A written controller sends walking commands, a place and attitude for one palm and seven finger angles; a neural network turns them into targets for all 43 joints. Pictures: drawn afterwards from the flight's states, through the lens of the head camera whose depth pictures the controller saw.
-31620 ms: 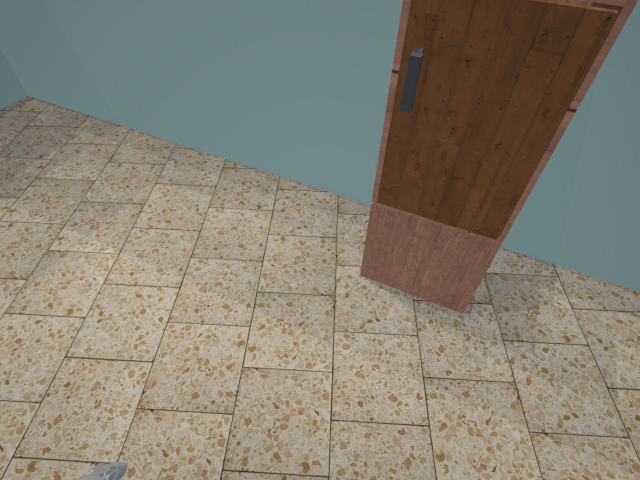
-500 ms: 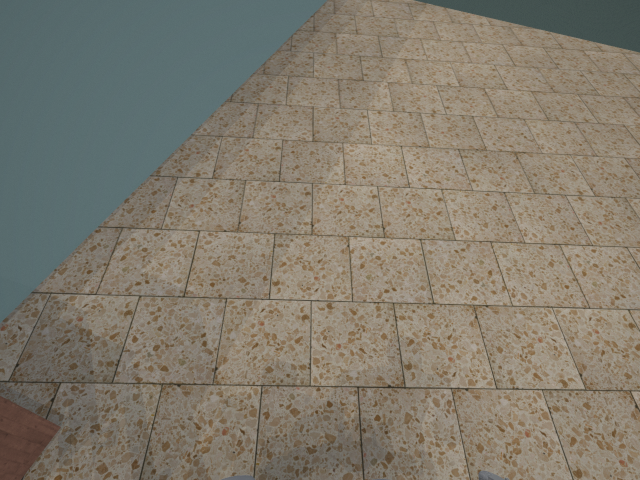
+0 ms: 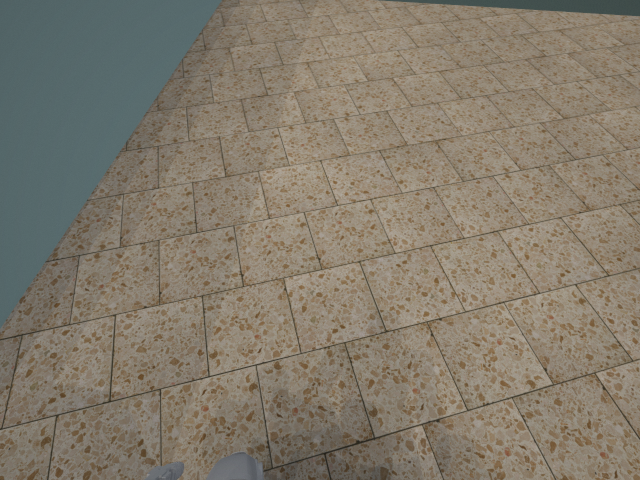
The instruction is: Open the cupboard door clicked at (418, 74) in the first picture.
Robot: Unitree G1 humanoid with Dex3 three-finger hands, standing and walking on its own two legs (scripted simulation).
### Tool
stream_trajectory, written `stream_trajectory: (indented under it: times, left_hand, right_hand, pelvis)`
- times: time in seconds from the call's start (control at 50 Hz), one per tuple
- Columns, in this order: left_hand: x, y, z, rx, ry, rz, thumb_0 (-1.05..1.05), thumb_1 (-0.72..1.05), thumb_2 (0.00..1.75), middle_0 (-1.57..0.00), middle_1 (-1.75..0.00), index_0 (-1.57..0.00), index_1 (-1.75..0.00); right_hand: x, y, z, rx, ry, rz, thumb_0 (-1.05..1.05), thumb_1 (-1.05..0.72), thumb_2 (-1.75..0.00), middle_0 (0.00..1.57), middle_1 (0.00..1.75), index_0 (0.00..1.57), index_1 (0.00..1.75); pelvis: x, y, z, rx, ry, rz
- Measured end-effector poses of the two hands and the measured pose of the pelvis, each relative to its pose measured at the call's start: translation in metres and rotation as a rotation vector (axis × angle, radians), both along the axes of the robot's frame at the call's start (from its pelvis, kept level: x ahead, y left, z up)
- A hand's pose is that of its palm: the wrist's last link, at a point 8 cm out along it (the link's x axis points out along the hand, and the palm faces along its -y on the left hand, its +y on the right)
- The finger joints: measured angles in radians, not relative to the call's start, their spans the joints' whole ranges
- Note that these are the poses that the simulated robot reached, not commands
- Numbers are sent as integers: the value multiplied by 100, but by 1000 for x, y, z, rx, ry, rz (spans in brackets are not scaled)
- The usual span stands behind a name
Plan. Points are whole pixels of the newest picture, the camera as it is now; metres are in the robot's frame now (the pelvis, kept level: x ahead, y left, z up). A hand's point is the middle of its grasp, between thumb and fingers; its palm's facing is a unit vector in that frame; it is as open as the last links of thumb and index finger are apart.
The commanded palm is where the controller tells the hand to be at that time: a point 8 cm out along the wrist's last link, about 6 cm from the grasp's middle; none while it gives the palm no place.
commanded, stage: walk to a spot facing it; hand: left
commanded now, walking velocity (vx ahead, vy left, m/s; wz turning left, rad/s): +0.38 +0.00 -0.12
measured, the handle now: out of the picture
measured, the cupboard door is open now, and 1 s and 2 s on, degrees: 46 46 46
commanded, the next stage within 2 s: turn to face it in 0.56 s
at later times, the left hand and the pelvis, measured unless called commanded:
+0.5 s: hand (220, 355) +0.33 +0.17 -0.16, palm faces -0.09 -0.98 -0.19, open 7.3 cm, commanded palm none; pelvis +0.24 -0.01 +0.00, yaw -7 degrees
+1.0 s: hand (251, 290) +0.47 +0.14 -0.20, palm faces +0.06 -0.99 -0.16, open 7.3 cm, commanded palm none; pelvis +0.44 -0.04 -0.02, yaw +2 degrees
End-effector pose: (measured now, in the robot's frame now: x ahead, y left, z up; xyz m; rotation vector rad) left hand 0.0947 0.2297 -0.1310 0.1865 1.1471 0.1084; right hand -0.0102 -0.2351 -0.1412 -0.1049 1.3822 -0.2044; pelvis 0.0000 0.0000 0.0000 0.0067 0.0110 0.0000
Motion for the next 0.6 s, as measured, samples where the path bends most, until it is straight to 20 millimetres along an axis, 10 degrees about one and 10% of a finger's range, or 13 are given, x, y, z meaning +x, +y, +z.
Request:
stream_trajectory:
  times: [0.16,0.24,0.6]
  left_hand:
    - [-1,27,-16,-5,177,77,-1,94,90,-20,-30,-20,-30]
    - [13,38,-31,-10,274,70,0,93,90,-20,-30,-20,-30]
    - [293,-35,-11,18,10,-80,0,92,90,-20,-30,-20,-30]
  right_hand:
    - [173,13,11,-17,-237,100,0,-91,-90,19,29,20,29]
    - [230,21,7,-48,-326,109,0,-91,-90,19,29,20,30]
    - [215,-29,-22,33,143,-106,0,-92,-89,20,30,20,30]
  pelvis:
    - [84,13,-5,-22,-11,-23]
    - [124,24,-18,-13,-19,-64]
    - [288,-35,-18,7,-12,-119]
